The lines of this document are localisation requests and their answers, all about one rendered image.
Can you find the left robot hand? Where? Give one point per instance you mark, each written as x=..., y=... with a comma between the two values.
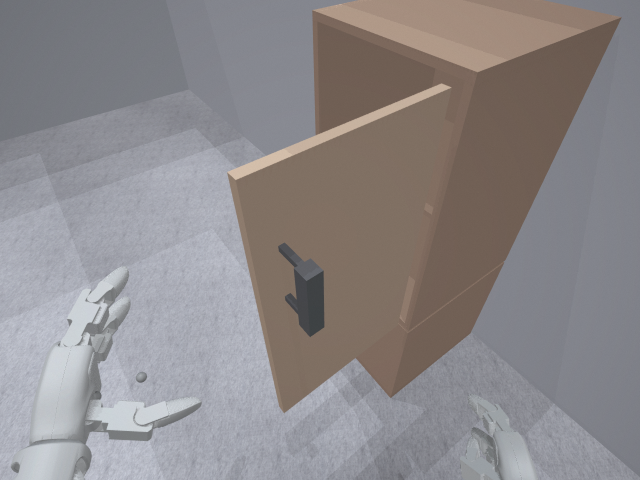
x=63, y=407

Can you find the right robot hand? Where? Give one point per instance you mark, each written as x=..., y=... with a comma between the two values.
x=507, y=456

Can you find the left robot forearm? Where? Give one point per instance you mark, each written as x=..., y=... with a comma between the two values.
x=58, y=459

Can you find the cupboard door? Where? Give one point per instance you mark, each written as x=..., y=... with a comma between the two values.
x=352, y=199

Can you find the handle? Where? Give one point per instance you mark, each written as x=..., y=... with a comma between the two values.
x=309, y=283

